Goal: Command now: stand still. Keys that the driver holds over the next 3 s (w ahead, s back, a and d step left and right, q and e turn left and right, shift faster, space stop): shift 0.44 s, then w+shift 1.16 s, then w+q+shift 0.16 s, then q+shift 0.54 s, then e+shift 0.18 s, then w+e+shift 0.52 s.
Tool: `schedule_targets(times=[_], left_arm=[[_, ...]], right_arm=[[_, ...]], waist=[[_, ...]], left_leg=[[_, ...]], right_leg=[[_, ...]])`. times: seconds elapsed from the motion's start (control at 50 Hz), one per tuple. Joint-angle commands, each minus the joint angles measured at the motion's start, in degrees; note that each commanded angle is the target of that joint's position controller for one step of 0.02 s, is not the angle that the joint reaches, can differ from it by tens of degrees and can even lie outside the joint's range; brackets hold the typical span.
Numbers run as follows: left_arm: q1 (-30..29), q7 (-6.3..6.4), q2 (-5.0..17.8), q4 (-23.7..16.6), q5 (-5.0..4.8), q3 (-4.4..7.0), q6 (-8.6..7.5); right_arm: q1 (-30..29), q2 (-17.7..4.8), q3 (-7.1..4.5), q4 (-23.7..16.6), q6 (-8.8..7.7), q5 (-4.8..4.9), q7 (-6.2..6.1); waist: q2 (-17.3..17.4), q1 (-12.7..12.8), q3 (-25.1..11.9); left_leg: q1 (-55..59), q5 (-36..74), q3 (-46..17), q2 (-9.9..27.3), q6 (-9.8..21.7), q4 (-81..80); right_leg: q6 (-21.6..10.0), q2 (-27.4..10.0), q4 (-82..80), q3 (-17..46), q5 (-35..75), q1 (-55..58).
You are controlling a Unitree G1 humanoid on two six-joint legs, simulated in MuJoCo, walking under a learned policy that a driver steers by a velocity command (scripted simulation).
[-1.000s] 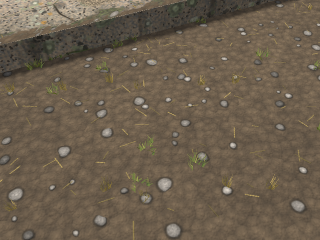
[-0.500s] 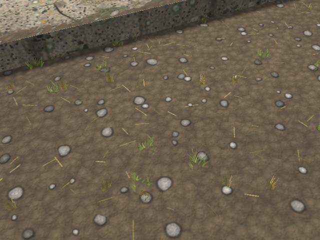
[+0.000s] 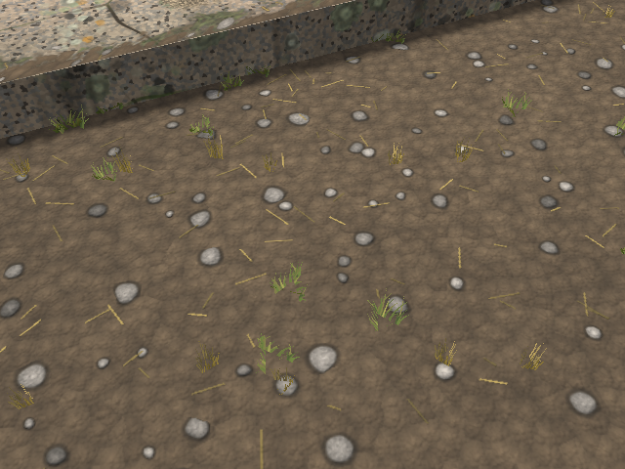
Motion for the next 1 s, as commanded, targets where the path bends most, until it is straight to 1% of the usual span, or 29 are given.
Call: schedule_targets(times=[0.02, 0.44, 0.46, 0.48, 0.5, 0.52, 0.54, 0.56, 0.58, 0.6, 0.62, 0.64, 0.66, 0.68, 0.7, 0.72, 0.74, 0.76, 0.78, 0.8, 0.82, 0.84, 0.86, 0.88, 0.9, 0.94, 0.96, 1.0], left_arm=[[6.0, 0.13, 4.7, -0.3, -0.02, 0.76, -0.19], [7.6, 0.11, 4.0, -0.6, -0.08, 0.87, -0.32], [9.7, 0.30, 4.4, 0.3, -0.37, 1.14, -0.11], [9.8, 0.55, 7.0, -0.2, -1.04, 2.02, 0.10], [12.4, 0.70, 9.4, -0.6, -1.62, 2.82, -0.14], [12.4, 0.75, 13.1, -1.1, -2.26, 4.08, -1.11], [10.7, 0.82, 13.4, -2.2, -1.73, 4.35, -2.22], [8.6, 0.73, 11.2, -3.2, -1.03, 3.88, -3.28], [7.1, 0.36, 9.9, -4.0, -1.12, 3.66, -3.95], [6.1, -0.06, 9.6, -4.7, -1.74, 3.68, -4.17], [5.8, -0.26, 9.6, -5.2, -2.03, 3.76, -4.15], [5.8, -0.39, 10.3, -5.7, -1.92, 3.89, -4.06], [5.4, -0.47, 11.3, -6.2, -1.94, 4.11, -3.98], [5.1, -1.22, 11.4, -5.0, 3.23, 4.25, -3.79], [4.3, -1.55, 11.3, -5.1, 3.15, 4.50, -3.80], [2.6, -1.76, 12.0, -5.5, 2.54, 4.64, -3.96], [1.5, -2.02, 11.8, -5.6, 2.59, 4.44, -4.31], [-2.1, -2.29, 9.3, -7.4, 2.86, 3.76, -4.76], [-5.5, -2.95, 3.3, -12.2, 1.45, 2.65, -5.74], [-6.1, -3.61, 4.0, -13.7, 0.99, 2.63, -5.59], [-7.0, -4.35, 6.4, -13.8, 1.19, 2.91, -5.56], [-6.2, -4.85, 6.6, -13.2, 1.69, 3.02, -5.35], [-5.1, -5.15, 6.1, -12.9, 2.67, 3.03, -4.70], [-5.1, -5.69, 5.7, -13.1, 3.07, 2.84, -3.80], [-6.4, -6.02, 5.4, -13.7, 2.81, 2.70, -3.01], [-10.9, -6.04, 5.8, -15.2, 2.30, 2.60, -2.01], [-14.2, -6.00, 6.1, -16.4, 2.17, 2.51, -1.83], [-21.0, -5.96, 6.3, -19.0, 1.93, 2.32, -1.80]], right_arm=[[1.6, -5.4, -0.76, -1.3, -0.31, 0.01, -0.17], [3.0, -4.9, -0.72, -1.4, -0.36, 0.09, -0.25], [4.7, -4.3, -0.64, -0.5, -0.30, 0.22, -0.27], [5.1, -5.1, -1.16, -0.5, -0.45, 0.86, -0.16], [0.9, -6.0, -1.48, -2.6, -1.23, 0.99, 0.21], [-5.0, -3.9, -0.85, -6.0, -2.73, 1.88, 1.07], [-9.2, -4.5, -0.91, -8.3, -4.18, 2.09, 1.69], [-9.1, -5.1, -1.31, -8.9, -5.38, 2.10, 2.14], [-7.5, -4.7, -1.39, -8.9, -6.36, 1.96, 2.55], [-6.8, -4.7, -1.37, -9.3, -7.30, 2.09, 3.02], [-6.9, -5.1, -1.59, -9.4, -7.95, 1.93, 3.36], [-6.8, -4.4, -1.57, -9.3, -8.30, 1.92, 3.67], [-5.6, -3.7, -1.46, -8.9, -8.34, 2.08, 3.99], [-4.3, -2.9, -1.43, -10.5, -5.71, -3.04, 5.86], [-0.7, -2.8, -1.90, -9.8, -4.52, -3.07, 6.14], [6.1, -4.0, -2.69, -8.1, -4.11, -2.44, 5.69], [17.4, -6.6, -3.98, -4.8, -4.57, -2.26, 4.91], [29.0, -12.4, -5.38, -2.7, -5.45, -3.43, 3.75], [29.9, -13.5, -4.20, -2.3, -6.07, -3.64, 3.67], [17.7, -12.4, -3.50, -4.7, -5.67, -3.72, 3.56], [11.3, -10.2, -3.07, -7.2, -5.93, -3.01, 3.92], [9.5, -9.2, -2.70, -7.6, -6.38, -2.28, 4.24], [8.5, -8.1, -2.20, -7.9, -6.83, -1.88, 4.16], [9.2, -6.5, -1.60, -7.5, -7.30, -1.97, 3.87], [11.2, -5.6, -1.29, -6.6, -7.72, -2.04, 3.60], [14.4, -5.6, -1.15, -5.9, -8.20, -1.85, 3.36], [15.9, -5.9, -1.11, -5.8, -8.37, -1.69, 3.38], [18.0, -5.6, -0.83, -5.9, -8.78, -1.40, 3.36]], waist=[[-0.5, 0.0, 1.4], [-0.6, 0.0, 1.8], [-1.8, 0.3, -0.7], [-4.4, 0.8, 1.2], [-6.7, 3.0, 5.5], [-13.3, 4.4, 10.3], [-11.8, 4.8, 13.9], [-8.9, 3.3, 14.1], [-7.8, 2.1, 12.1], [-7.2, 1.7, 10.5], [-6.5, 1.9, 8.5], [-7.3, 1.9, 7.0], [-8.3, 1.1, 6.4], [-9.6, 0.1, 5.5], [-9.3, -1.6, 5.9], [-7.0, -5.1, 4.6], [-1.5, -10.4, -0.3], [12.4, -15.9, -5.1], [23.9, -12.6, -5.5], [14.4, -5.2, 0.4], [5.0, -2.8, 2.0], [1.5, -1.1, 1.5], [2.0, 0.6, 1.0], [3.4, 1.2, 1.7], [3.9, 1.1, 3.2], [2.2, 0.6, 5.6], [1.4, -0.1, 6.3], [1.0, -1.3, 7.7]], left_leg=[[7.1, 9.2, -0.6, 0.9, 2.5, -2.5], [7.0, 9.5, -0.5, 0.9, 2.4, -2.3], [7.3, -3.5, 2.1, -1.4, 2.4, -0.3], [2.6, -20.0, 4.9, -3.9, 2.6, 3.7], [-6.7, -25.6, 5.2, -3.7, 2.7, 8.7], [-15.1, -16.8, 6.5, -1.8, 2.9, 17.9], [-23.7, -14.5, 2.4, 2.6, 3.7, 24.5], [-30.2, -12.8, 0.4, 4.9, 4.3, 28.4], [-32.5, -11.3, -0.4, 6.4, 4.6, 28.8], [-30.8, -9.9, -0.2, 7.1, 4.7, 23.7], [-25.1, -8.3, 1.9, 6.1, 4.5, 18.0], [-18.2, -7.3, 4.6, 4.2, 3.9, 14.5], [-11.9, -7.1, 6.9, 2.7, 3.3, 12.3], [-5.1, -9.8, 10.7, 0.1, 3.3, 8.1], [3.3, -6.1, 13.5, -1.4, 3.4, 6.2], [12.0, -5.1, 14.6, -3.2, 3.6, 4.0], [24.1, -7.8, 13.6, -4.0, 3.8, 2.7], [31.7, -26.6, -5.2, 9.0, 5.1, -5.7], [29.2, -48.3, -39.4, 19.9, 7.1, -23.7], [22.2, -49.0, -41.5, 22.6, 9.2, -24.0], [17.2, -40.4, -33.1, 21.5, 9.5, -21.3], [13.2, -32.0, -24.6, 18.2, 9.5, -21.5], [10.6, -27.5, -19.5, 15.4, 8.9, -22.5], [8.7, -24.6, -15.8, 13.8, 8.9, -23.7], [8.4, -21.4, -13.5, 12.7, 9.3, -24.6], [9.9, -14.8, -9.3, 11.2, 10.1, -26.0], [10.5, -11.4, -7.4, 10.8, 10.6, -26.9], [11.3, -4.5, -4.1, 10.0, 11.7, -28.6]], right_leg=[[-0.7, -1.6, -6.7, 1.4, 7.6, -9.3], [-0.7, -1.6, -6.7, 1.4, 8.0, -9.4], [-1.9, -1.3, -7.8, 1.4, -4.6, -8.1], [-4.6, -2.9, -9.4, 4.9, -21.0, -8.7], [-8.2, -8.3, -14.2, 12.8, -34.1, -8.1], [-12.9, -18.1, -21.7, 24.9, -37.8, -6.7], [-15.5, -23.4, -24.8, 31.4, -32.0, -4.6], [-14.9, -23.7, -23.9, 30.6, -25.2, 0.2], [-13.4, -22.2, -22.2, 27.3, -20.4, 3.7], [-11.7, -20.6, -21.6, 23.2, -16.1, 4.8], [-10.0, -17.7, -21.3, 18.1, -12.4, 3.8], [-9.2, -15.2, -20.9, 14.3, -10.3, 0.6], [-9.4, -14.0, -20.2, 11.8, -10.2, -3.3], [-10.5, -12.0, -20.0, 9.7, -13.7, -6.7], [-11.0, -12.1, -17.9, 8.7, -14.0, -11.7], [-10.9, -11.0, -11.7, 6.9, -7.3, -15.3], [-10.3, -7.9, 3.8, 3.0, 5.3, -19.0], [-8.0, -2.9, 30.2, -2.8, 7.2, -28.0], [-7.8, 5.4, 45.2, 5.8, -9.9, -41.0], [-8.8, 0.0, 52.4, 9.7, -1.4, -45.7], [-8.7, -4.6, 52.1, 7.1, 6.4, -45.2], [-7.8, -7.1, 48.5, 5.9, 9.6, -41.2], [-6.6, -8.1, 46.1, 5.0, 10.1, -38.1], [-5.3, -8.7, 45.4, 4.2, 11.1, -37.3], [-4.5, -8.8, 45.3, 3.2, 12.7, -38.6], [-3.4, -8.8, 42.7, 1.4, 15.6, -43.4], [-2.9, -8.6, 39.7, 0.4, 16.9, -44.8], [-2.2, -7.8, 31.4, -1.3, 19.3, -44.9]])
Next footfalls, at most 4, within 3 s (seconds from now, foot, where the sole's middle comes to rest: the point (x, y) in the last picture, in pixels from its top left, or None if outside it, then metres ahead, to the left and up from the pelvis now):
0.74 left None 0.17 0.17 -0.77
1.22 right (334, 412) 0.63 -0.01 -0.77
1.72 left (281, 251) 1.09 0.12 -0.77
2.10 right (307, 162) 1.45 0.05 -0.77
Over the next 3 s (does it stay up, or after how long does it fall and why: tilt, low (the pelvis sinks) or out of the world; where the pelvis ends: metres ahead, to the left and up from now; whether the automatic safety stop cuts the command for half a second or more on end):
stays up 1.45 0.09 -0.03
